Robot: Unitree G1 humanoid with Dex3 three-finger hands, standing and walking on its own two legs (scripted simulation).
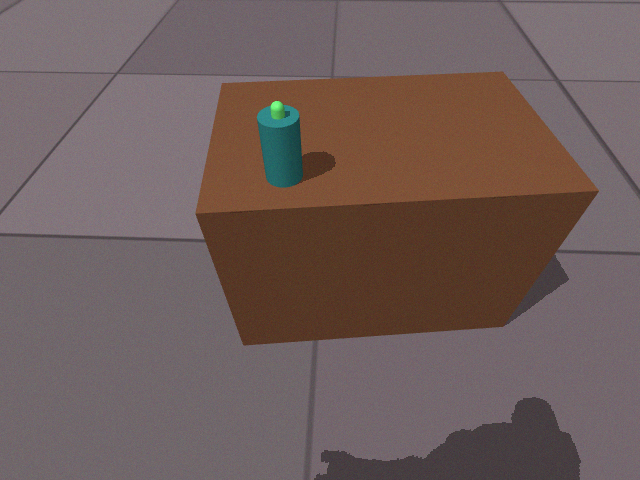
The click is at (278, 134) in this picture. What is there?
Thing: necked bottle
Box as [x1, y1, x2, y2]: [257, 101, 302, 187]
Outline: 274,101 270,106 262,109 257,114 257,121 266,178 271,184 284,187 297,183 302,176 298,112 293,107 283,105 279,101
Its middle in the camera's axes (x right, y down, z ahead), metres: -0.10 -0.22 +0.87
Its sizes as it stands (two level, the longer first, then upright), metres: 0.090 0.090 0.194
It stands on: a support 0.65 m high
